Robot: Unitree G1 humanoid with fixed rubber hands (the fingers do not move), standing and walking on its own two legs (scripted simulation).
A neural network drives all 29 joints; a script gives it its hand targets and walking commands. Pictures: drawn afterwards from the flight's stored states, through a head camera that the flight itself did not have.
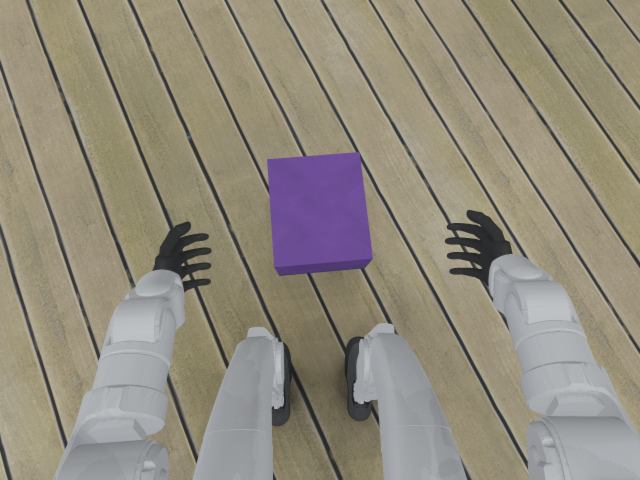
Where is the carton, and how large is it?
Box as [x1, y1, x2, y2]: [267, 152, 372, 275]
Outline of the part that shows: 359,152 267,159 274,267 279,275 362,268 365,267 372,258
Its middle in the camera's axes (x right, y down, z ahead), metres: +0.00 -0.06 +1.04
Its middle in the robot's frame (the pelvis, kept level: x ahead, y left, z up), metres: +0.55 +0.00 -0.60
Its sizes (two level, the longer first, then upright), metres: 0.279 0.238 0.152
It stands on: the floor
